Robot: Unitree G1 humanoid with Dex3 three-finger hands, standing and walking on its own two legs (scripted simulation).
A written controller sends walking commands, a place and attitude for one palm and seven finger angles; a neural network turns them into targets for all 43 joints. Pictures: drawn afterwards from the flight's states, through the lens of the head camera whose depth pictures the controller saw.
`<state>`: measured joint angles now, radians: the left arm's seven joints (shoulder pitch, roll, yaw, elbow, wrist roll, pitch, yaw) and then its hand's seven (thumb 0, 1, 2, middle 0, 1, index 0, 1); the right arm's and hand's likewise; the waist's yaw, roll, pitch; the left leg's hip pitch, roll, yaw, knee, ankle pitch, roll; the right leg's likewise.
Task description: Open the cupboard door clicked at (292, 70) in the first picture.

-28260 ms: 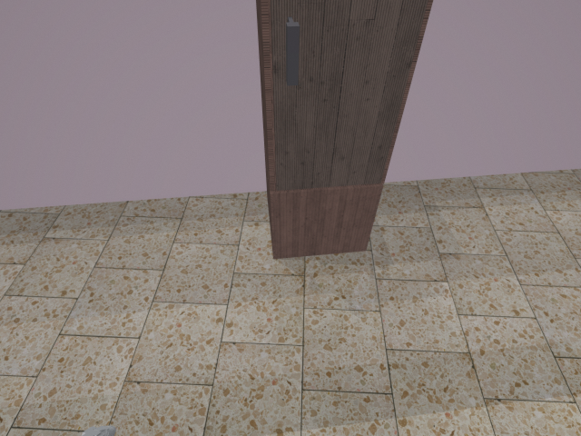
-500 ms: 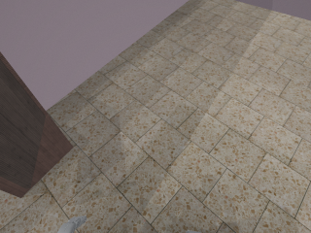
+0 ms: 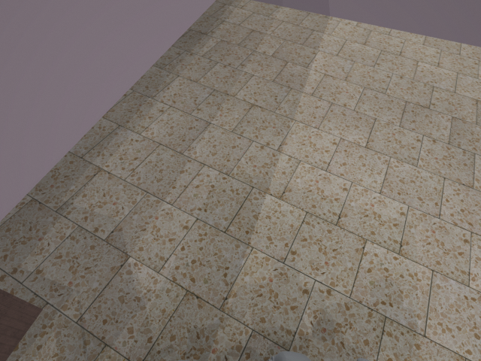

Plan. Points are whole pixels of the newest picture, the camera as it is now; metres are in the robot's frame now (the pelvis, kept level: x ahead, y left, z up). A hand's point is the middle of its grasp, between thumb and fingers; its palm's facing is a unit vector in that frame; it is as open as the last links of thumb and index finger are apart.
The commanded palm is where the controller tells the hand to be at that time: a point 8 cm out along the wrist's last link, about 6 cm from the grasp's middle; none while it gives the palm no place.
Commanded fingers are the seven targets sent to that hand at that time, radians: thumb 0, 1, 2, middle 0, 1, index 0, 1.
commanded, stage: walk to a spot facing it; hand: left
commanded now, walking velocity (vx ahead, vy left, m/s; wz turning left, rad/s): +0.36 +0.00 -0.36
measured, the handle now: out of the picture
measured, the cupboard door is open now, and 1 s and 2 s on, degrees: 44 44 44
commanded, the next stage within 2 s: turn to face it in 0.98 s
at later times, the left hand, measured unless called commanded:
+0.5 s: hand (186, 264) +0.32 +0.14 -0.16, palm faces -0.09 -0.98 -0.20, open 7.2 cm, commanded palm none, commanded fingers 0.00 0.90 0.90 -0.20 -0.30 -0.20 -0.30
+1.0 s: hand (239, 158) +0.64 +0.04 -0.16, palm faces -0.20 -0.96 -0.20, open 7.3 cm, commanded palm none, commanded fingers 0.00 0.90 0.90 -0.20 -0.30 -0.20 -0.30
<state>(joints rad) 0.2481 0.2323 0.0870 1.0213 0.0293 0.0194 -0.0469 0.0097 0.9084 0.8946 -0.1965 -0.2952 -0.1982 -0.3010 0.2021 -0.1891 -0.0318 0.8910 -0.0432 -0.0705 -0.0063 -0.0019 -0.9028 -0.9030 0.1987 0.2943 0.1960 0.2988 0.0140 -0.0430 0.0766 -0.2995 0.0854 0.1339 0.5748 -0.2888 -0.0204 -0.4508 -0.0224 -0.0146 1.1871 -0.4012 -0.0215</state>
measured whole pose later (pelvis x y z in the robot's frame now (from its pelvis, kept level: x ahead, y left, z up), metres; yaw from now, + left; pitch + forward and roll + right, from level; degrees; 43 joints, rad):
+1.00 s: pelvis +0.51 -0.12 +0.00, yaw -13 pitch +0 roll +0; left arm 0.15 0.17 0.06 1.01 0.02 -0.06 -0.01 0.00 0.91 0.89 -0.20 -0.30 -0.20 -0.30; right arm 0.36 -0.18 -0.06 1.14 -0.02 0.01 0.01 0.00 -0.91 -0.90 0.20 0.29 0.19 0.30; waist -0.02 0.02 0.07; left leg -0.31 0.12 0.10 1.09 -0.47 -0.03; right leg -0.34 -0.06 -0.15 0.64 -0.30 -0.04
